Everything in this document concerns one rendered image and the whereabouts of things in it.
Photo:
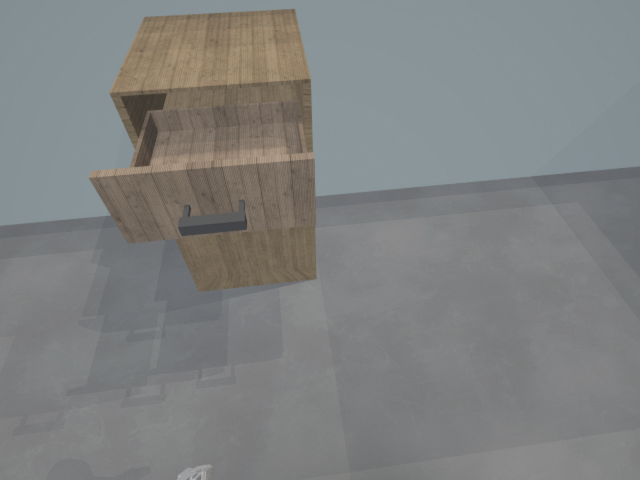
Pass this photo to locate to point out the handle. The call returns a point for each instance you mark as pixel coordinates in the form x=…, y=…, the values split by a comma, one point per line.
x=214, y=223

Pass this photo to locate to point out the cabinet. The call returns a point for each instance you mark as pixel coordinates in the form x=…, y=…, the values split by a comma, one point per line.
x=200, y=60

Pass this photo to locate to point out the drawer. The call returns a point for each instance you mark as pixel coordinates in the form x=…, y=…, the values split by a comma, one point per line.
x=210, y=158

